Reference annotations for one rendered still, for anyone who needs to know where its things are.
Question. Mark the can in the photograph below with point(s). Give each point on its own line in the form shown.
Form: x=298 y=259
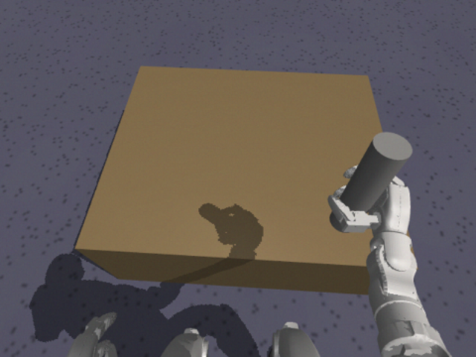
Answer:
x=385 y=156

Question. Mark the left robot hand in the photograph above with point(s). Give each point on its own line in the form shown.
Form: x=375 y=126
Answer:
x=86 y=344

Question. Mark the right robot arm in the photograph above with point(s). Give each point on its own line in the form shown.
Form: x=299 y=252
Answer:
x=404 y=330

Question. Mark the right robot hand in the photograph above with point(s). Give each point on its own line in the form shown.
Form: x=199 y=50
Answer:
x=391 y=211

